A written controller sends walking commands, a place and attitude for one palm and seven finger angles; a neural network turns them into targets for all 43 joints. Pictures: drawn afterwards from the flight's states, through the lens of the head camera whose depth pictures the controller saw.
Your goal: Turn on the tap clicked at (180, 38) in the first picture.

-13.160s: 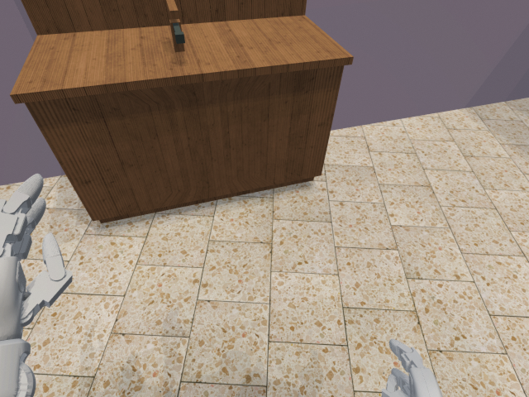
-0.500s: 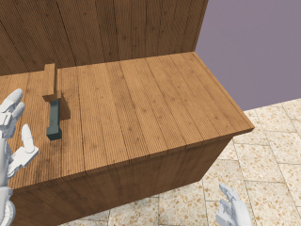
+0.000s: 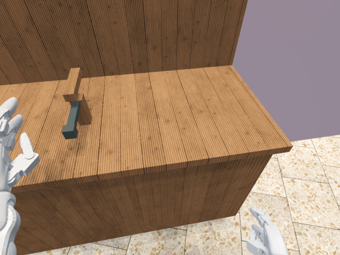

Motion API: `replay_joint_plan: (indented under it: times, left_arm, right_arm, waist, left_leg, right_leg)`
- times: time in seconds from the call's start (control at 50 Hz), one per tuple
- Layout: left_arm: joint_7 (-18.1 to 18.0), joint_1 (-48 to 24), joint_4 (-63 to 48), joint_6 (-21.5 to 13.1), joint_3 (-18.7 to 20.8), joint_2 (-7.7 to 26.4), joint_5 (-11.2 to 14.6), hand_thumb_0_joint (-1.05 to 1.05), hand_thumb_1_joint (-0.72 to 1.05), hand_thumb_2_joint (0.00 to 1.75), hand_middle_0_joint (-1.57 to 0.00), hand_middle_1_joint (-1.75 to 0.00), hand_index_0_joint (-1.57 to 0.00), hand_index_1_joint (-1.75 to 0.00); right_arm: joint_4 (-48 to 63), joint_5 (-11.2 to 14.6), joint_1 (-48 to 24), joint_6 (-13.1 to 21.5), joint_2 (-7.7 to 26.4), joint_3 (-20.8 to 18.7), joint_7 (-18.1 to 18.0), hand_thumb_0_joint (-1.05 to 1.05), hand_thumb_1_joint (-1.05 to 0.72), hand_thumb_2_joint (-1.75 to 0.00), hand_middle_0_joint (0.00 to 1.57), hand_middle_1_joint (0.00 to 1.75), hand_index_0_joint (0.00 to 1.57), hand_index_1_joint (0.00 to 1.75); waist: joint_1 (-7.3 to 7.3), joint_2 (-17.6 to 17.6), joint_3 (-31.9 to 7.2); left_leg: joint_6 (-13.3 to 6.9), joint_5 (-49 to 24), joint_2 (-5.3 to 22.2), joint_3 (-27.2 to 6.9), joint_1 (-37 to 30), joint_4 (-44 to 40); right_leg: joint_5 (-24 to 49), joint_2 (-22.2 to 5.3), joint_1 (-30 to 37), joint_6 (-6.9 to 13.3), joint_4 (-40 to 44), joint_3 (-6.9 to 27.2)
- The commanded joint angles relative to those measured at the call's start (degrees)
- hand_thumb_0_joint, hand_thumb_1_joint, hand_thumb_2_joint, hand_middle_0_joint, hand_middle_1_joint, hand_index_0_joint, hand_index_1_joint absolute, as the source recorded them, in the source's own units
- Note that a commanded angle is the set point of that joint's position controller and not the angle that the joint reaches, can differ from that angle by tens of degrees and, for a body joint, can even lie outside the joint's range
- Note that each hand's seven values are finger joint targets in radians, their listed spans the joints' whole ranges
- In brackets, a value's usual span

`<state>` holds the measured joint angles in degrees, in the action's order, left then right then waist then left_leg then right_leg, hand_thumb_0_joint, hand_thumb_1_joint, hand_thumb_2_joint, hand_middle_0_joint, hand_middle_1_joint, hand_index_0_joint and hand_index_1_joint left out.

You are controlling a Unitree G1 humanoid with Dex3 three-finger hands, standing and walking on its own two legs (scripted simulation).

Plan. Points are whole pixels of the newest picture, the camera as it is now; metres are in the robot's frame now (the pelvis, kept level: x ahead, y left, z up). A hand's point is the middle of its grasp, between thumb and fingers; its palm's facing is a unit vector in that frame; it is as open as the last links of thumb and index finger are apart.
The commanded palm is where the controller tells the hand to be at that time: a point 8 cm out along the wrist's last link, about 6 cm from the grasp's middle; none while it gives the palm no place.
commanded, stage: turn the palm inward beside the body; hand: left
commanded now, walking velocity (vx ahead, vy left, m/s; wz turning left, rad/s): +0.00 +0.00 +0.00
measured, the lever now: (70, 131) +0.36 +0.32 +0.08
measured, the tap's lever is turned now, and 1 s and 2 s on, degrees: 0 0 0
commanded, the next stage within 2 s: reach beside the lever's end, fingers flat in 1.74 s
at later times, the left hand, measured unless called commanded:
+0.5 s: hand (62, 161) +0.23 +0.24 +0.15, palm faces +0.42 -0.87 -0.26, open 7.4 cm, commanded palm +0.18 +0.29 +0.17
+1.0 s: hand (59, 183) +0.19 +0.23 +0.14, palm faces +0.47 -0.87 -0.17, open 7.4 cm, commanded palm +0.14 +0.27 +0.15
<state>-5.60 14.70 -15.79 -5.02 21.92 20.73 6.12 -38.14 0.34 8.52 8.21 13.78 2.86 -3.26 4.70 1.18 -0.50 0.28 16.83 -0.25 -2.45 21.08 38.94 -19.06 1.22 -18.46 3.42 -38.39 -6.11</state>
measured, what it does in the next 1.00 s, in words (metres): stands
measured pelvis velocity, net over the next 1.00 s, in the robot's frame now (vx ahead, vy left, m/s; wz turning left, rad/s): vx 0.01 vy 0.00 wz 0.01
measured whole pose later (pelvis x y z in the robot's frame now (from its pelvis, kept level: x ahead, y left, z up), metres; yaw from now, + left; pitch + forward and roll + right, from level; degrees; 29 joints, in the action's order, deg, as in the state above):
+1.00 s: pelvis +0.01 +0.00 +0.00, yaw +0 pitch -1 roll +0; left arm -9.7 29.6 -26.5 0.2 12.6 13.6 11.1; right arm -36.6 1.4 10.7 14.1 13.0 4.0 -5.3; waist 4.7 3.0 -3.3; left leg 0.7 17.9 -0.4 -3.0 21.8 40.1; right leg -20.2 1.1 -18.9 3.7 -39.3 -6.6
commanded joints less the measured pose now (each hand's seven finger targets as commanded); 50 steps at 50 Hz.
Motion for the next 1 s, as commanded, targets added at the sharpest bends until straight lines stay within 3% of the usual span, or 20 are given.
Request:
replay_joint_plan:
  times: [0.0,0.02,0.04,0.12,0.14,0.18,0.22,0.24,0.3,0.46,0.52,0.54,0.62,0.64,0.72,0.74,0.82,0.9,0.92,0.98]
  left_arm:
    - [3.0,-14.4,-8.5,1.2,1.9,14.2,1.2,0.00,0.90,0.90,-0.20,-0.30,-0.20,-0.30]
    - [3.1,-14.3,-9.1,1.6,3.0,15.3,1.1,0.00,0.90,0.90,-0.20,-0.30,-0.20,-0.30]
    - [3.3,-13.5,-10.0,1.7,2.4,13.8,1.7,0.00,0.90,0.90,-0.20,-0.30,-0.20,-0.30]
    - [2.7,-5.5,-9.6,0.0,9.8,16.9,4.0,0.00,0.90,0.90,-0.20,-0.30,-0.20,-0.30]
    - [2.8,-5.4,-11.5,-0.7,8.3,14.4,4.8,0.00,0.90,0.90,-0.20,-0.30,-0.20,-0.30]
    - [2.5,-1.6,-12.4,-1.4,9.0,13.6,5.7,0.00,0.90,0.90,-0.20,-0.30,-0.20,-0.30]
    - [1.8,1.9,-13.5,-1.6,10.7,14.3,5.4,0.00,0.90,0.90,-0.20,-0.30,-0.20,-0.30]
    - [1.9,2.6,-14.9,-1.6,8.1,11.5,5.6,0.00,0.90,0.90,-0.20,-0.30,-0.20,-0.30]
    - [2.7,6.5,-16.7,-2.3,6.9,9.3,6.4,0.00,0.90,0.90,-0.20,-0.30,-0.20,-0.30]
    - [0.9,9.0,-20.3,-4.5,4.0,6.8,5.5,0.00,0.90,0.90,-0.20,-0.30,-0.20,-0.30]
    - [-0.3,9.4,-20.6,-4.3,3.7,6.8,5.1,0.00,0.90,0.90,-0.20,-0.30,-0.20,-0.30]
    - [-0.5,9.2,-20.9,-4.0,1.8,5.0,5.1,0.00,0.90,0.90,-0.20,-0.30,-0.20,-0.30]
    - [-1.4,10.2,-20.0,-2.0,1.6,5.1,5.4,0.00,0.90,0.90,-0.20,-0.30,-0.20,-0.30]
    - [-1.3,9.0,-20.6,-1.6,-0.9,3.0,5.2,0.00,0.90,0.90,-0.20,-0.30,-0.20,-0.30]
    - [-2.4,7.7,-21.7,0.0,-0.8,4.2,4.9,0.00,0.90,0.90,-0.20,-0.30,-0.20,-0.30]
    - [-2.6,7.4,-22.3,0.1,-2.6,2.6,4.6,0.00,0.90,0.90,-0.20,-0.30,-0.20,-0.30]
    - [-3.8,8.3,-23.0,0.6,-2.3,3.2,4.5,0.00,0.90,0.90,-0.20,-0.30,-0.20,-0.30]
    - [-4.3,9.4,-23.2,0.9,-4.3,1.4,4.8,0.00,0.90,0.90,-0.20,-0.30,-0.20,-0.30]
    - [-4.7,9.7,-23.8,1.0,-3.2,2.4,4.6,0.00,0.90,0.90,-0.20,-0.30,-0.20,-0.30]
    - [-4.9,10.6,-23.7,1.1,-5.2,0.4,4.9,0.00,0.90,0.90,-0.20,-0.30,-0.20,-0.30]
  right_arm:
    - [9.0,0.6,-9.4,3.6,6.5,-2.9,-2.6,0.00,-0.90,-0.90,0.20,0.30,0.20,0.30]
    - [8.9,1.0,-9.9,3.8,6.2,-2.8,-2.7,0.00,-0.90,-0.90,0.20,0.30,0.20,0.30]
    - [9.2,0.9,-9.6,3.8,5.9,-2.9,-2.6,0.00,-0.90,-0.90,0.20,0.30,0.20,0.30]
    - [8.1,1.0,-8.9,4.1,5.6,-3.7,-2.5,0.00,-0.90,-0.90,0.20,0.30,0.20,0.30]
    - [8.7,0.9,-8.6,4.2,5.4,-3.7,-2.3,0.00,-0.90,-0.90,0.20,0.30,0.20,0.30]
    - [8.8,0.9,-7.3,4.7,5.6,-4.1,-2.2,0.00,-0.90,-0.90,0.20,0.30,0.20,0.30]
    - [8.6,1.0,-6.0,5.3,5.8,-4.1,-2.0,0.00,-0.90,-0.90,0.20,0.30,0.20,0.30]
    - [9.1,1.0,-4.7,5.5,5.8,-4.1,-1.9,0.00,-0.90,-0.90,0.20,0.30,0.20,0.30]
    - [9.6,0.9,-2.5,7.0,6.5,-4.6,-2.0,0.00,-0.90,-0.90,0.20,0.30,0.20,0.30]
    - [9.5,1.0,-1.3,9.3,6.5,-4.8,-2.0,0.00,-0.90,-0.90,0.20,0.30,0.20,0.30]
    - [9.4,1.2,-2.7,9.5,6.3,-4.4,-2.1,0.00,-0.90,-0.90,0.20,0.30,0.20,0.30]
    - [9.8,1.2,-2.3,9.5,6.1,-4.2,-2.0,0.00,-0.90,-0.90,0.20,0.30,0.20,0.30]
    - [10.0,1.2,-4.0,9.5,6.2,-3.6,-2.4,0.00,-0.90,-0.90,0.20,0.30,0.20,0.30]
    - [10.3,1.4,-3.9,9.3,6.0,-3.4,-2.4,0.00,-0.90,-0.90,0.20,0.30,0.20,0.30]
    - [10.6,1.5,-5.5,9.4,5.8,-2.7,-2.8,0.00,-0.90,-0.90,0.20,0.30,0.20,0.30]
    - [10.9,1.4,-5.4,9.3,5.6,-2.5,-2.7,0.00,-0.90,-0.90,0.20,0.30,0.20,0.30]
    - [10.9,1.2,-6.3,9.5,5.6,-2.1,-2.7,0.00,-0.90,-0.90,0.20,0.30,0.20,0.30]
    - [11.2,1.1,-6.5,9.5,5.5,-2.0,-2.6,0.00,-0.90,-0.90,0.20,0.30,0.20,0.30]
    - [11.1,1.3,-6.7,9.5,5.5,-2.0,-2.6,0.00,-0.90,-0.90,0.20,0.30,0.20,0.30]
    - [11.3,1.1,-6.7,9.6,5.4,-1.9,-2.5,0.00,-0.90,-0.90,0.20,0.30,0.20,0.30]
  waist:
    - [-2.02,1.6,-3.7]
    - [-1.73,1.9,-3.2]
    - [-1.42,0.7,-4.1]
    - [0.48,-3.1,-3.8]
    - [0.14,-2.7,-5.0]
    - [0.19,-2.7,-7.0]
    - [0.81,0.4,-9.8]
    - [0.05,0.4,-10.9]
    - [-0.51,-2.0,-12.8]
    - [-0.36,-0.2,-11.8]
    - [0.00,1.3,-10.1]
    - [-0.26,2.1,-9.8]
    - [0.05,-0.2,-7.3]
    - [-0.51,0.0,-7.0]
    - [-0.10,1.6,-5.3]
    - [-0.40,1.9,-5.5]
    - [-0.17,1.3,-4.8]
    - [-0.48,0.7,-4.6]
    - [0.00,2.3,-4.8]
    - [-0.53,0.8,-4.2]
  left_leg:
    - [-1.3,6.6,-0.6,1.1,-0.5,-3.6]
    - [-1.2,5.3,-0.4,1.1,-0.6,-3.1]
    - [-0.8,4.9,0.1,0.4,0.3,-2.6]
    - [-0.1,2.8,1.4,-0.9,2.8,-0.9]
    - [-0.2,1.6,1.4,-1.0,3.0,-1.0]
    - [-0.6,-1.2,1.3,-0.5,2.1,-0.6]
    - [-0.9,-6.8,0.8,0.2,0.4,-1.0]
    - [-1.3,-9.5,0.5,0.8,-0.8,-1.3]
    - [-2.1,-15.6,0.2,1.8,-3.7,-1.5]
    - [-2.2,-18.1,-0.1,1.5,-4.6,-1.8]
    - [-2.2,-15.6,-0.3,1.3,-4.2,-2.4]
    - [-2.1,-14.3,-0.2,1.3,-4.1,-2.8]
    - [-2.1,-10.1,-0.1,0.4,-2.9,-4.0]
    - [-2.0,-9.0,0.0,0.3,-3.0,-4.3]
    - [-2.0,-3.8,-0.1,-0.5,-2.4,-5.6]
    - [-1.9,-2.8,-0.2,-0.5,-2.7,-5.8]
    - [-2.1,-0.1,-0.4,-0.8,-2.1,-5.9]
    - [-2.1,1.5,-0.5,-0.8,-1.4,-5.6]
    - [-2.0,1.9,-0.6,-0.9,-1.4,-5.7]
    - [-2.0,2.7,-0.6,-1.0,-0.7,-5.2]
  right_leg:
    - [-17.4,-5.1,-3.1,-2.9,16.1,12.5]
    - [-17.4,-5.5,-2.8,-2.7,16.5,13.6]
    - [-16.5,-6.5,-1.6,-3.1,16.4,14.6]
    - [-11.1,-8.2,1.1,-4.7,16.1,16.8]
    - [-6.8,-8.5,1.8,-4.8,14.8,16.3]
    - [2.6,-8.1,2.9,-5.1,12.6,14.9]
    - [15.3,-7.1,4.7,-4.9,9.1,12.4]
    - [20.4,-6.3,4.6,-4.9,7.7,10.2]
    - [30.6,-4.6,4.5,-5.0,5.2,6.0]
    - [25.7,-3.0,2.5,-3.4,4.5,3.5]
    - [20.6,-2.6,1.0,-3.0,5.2,3.4]
    - [18.4,-2.6,0.3,-2.9,5.5,3.0]
    - [12.6,-2.2,-0.8,-2.8,6.7,3.0]
    - [11.2,-2.3,-1.3,-2.7,6.9,2.8]
    - [3.9,-2.1,-2.3,-2.5,8.4,3.1]
    - [2.8,-2.0,-2.7,-2.4,8.4,2.9]
    - [-0.1,-1.9,-2.9,-2.5,9.1,3.3]
    - [-1.7,-2.0,-3.2,-2.6,9.2,3.3]
    - [-2.0,-2.0,-3.1,-2.4,9.2,3.4]
    - [-2.8,-2.1,-3.7,-2.5,9.2,3.3]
